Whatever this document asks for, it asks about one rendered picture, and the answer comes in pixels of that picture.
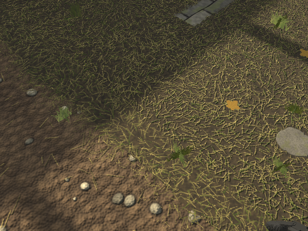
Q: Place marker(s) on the robot right hand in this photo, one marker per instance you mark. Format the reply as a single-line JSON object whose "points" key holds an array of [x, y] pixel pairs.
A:
{"points": [[282, 225]]}

